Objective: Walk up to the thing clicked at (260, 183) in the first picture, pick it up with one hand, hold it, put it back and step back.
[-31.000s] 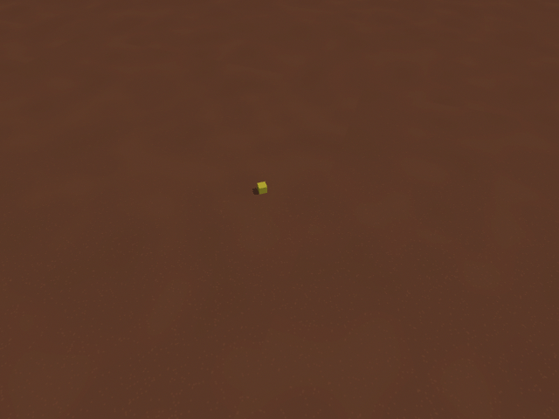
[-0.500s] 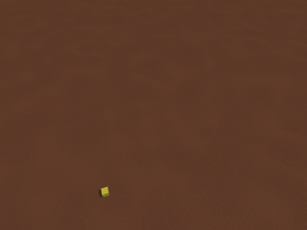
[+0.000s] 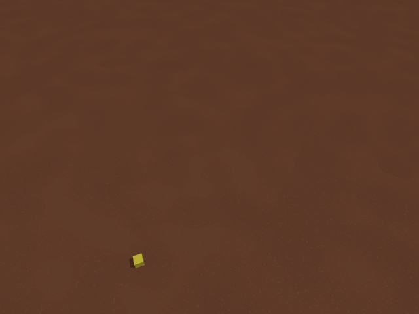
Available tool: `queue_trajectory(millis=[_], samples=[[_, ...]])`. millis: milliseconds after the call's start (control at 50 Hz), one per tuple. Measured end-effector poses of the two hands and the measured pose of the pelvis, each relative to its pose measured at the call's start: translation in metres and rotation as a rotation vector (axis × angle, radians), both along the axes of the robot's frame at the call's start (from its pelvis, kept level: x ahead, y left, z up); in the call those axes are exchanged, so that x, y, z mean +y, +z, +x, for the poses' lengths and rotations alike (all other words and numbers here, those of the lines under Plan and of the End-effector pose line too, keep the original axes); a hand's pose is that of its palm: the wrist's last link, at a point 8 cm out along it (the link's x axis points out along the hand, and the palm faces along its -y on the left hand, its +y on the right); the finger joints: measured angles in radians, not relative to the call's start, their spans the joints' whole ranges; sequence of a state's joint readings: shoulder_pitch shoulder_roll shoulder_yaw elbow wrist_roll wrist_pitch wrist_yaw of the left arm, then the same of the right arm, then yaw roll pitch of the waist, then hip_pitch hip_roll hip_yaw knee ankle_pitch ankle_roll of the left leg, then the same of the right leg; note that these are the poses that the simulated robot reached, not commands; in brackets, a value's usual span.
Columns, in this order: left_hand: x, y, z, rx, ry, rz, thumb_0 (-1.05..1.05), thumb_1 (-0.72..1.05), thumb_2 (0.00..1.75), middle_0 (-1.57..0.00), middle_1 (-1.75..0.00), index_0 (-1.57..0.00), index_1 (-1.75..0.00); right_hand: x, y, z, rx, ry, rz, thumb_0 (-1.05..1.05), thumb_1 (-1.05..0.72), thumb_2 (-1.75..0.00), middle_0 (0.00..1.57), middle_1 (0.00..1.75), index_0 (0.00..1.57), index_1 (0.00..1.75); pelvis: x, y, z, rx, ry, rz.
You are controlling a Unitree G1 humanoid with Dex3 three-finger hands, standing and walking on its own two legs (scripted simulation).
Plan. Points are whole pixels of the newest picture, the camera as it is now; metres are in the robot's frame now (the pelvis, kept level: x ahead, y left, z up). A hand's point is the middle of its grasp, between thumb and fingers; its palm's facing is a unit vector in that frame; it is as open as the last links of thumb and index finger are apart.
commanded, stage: stand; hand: left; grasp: from above
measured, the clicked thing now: (138, 260) +0.48 +0.33 -0.76
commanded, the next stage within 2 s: step back in 1.12 s
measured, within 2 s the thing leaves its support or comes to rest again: neither
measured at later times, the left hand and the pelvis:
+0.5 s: hand out of the picture +0.08 +0.24 -0.16, palm faces +0.01 -0.94 -0.33, open 7.4 cm; pelvis +0.01 +0.00 +0.00, yaw +0 degrees
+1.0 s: hand out of the picture +0.09 +0.24 -0.15, palm faces +0.00 -0.94 -0.33, open 7.4 cm; pelvis +0.01 +0.00 +0.00, yaw +0 degrees
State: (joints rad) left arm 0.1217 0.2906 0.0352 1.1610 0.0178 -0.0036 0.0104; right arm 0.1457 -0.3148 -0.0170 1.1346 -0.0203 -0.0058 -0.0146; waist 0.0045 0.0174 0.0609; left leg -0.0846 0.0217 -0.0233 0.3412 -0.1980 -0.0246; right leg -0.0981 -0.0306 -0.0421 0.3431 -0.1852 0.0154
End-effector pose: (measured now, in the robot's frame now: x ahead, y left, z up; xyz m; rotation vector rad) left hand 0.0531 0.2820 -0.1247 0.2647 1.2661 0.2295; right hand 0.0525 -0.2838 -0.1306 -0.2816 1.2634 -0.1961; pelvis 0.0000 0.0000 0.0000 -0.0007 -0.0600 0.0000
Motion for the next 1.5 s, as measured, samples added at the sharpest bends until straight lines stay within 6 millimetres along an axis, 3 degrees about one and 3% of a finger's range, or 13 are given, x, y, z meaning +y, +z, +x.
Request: queue_trajectory(millis=[1020, 1200, 1340, 1440, 1500], samples=[[0.004, 0.008, 0.032, -0.039, -0.042, 0.016, 0.01, 0.91, 0.90, -0.21, -0.30, -0.20, -0.30, -0.010, 0.004, 0.020, -0.020, 0.006, -0.005, 0.01, -0.90, -0.90, 0.21, 0.30, 0.20, 0.30, -0.004, 0.001, 0.011, 0.020, -0.009, 0.004], [0.009, 0.006, 0.030, -0.049, -0.033, 0.024, 0.01, 0.91, 0.90, -0.21, -0.30, -0.21, -0.30, -0.016, 0.003, 0.017, -0.020, -0.008, -0.013, 0.01, -0.90, -0.90, 0.21, 0.30, 0.20, 0.30, -0.003, -0.003, 0.000, 0.026, -0.012, -0.003], [0.040, -0.001, 0.028, -0.062, -0.085, 0.062, 0.01, 0.90, 0.90, -0.21, -0.30, -0.21, -0.30, -0.015, 0.007, -0.001, -0.013, -0.019, -0.067, 0.01, -0.90, -0.90, 0.20, 0.30, 0.20, 0.30, 0.018, -0.012, -0.026, 0.040, -0.024, 0.006], [0.068, -0.020, 0.039, -0.114, -0.107, 0.055, 0.01, 0.90, 0.90, -0.21, -0.30, -0.21, -0.30, 0.000, 0.007, -0.034, 0.018, -0.008, -0.132, 0.01, -0.90, -0.90, 0.20, 0.30, 0.20, 0.30, 0.043, -0.027, -0.044, 0.041, -0.016, -0.005], [0.074, -0.022, 0.038, -0.116, -0.109, 0.051, 0.01, 0.91, 0.90, -0.21, -0.30, -0.20, -0.30, 0.015, 0.013, -0.057, 0.053, -0.011, -0.130, 0.01, -0.90, -0.90, 0.20, 0.30, 0.20, 0.30, 0.050, -0.022, -0.055, 0.034, -0.017, -0.014]])
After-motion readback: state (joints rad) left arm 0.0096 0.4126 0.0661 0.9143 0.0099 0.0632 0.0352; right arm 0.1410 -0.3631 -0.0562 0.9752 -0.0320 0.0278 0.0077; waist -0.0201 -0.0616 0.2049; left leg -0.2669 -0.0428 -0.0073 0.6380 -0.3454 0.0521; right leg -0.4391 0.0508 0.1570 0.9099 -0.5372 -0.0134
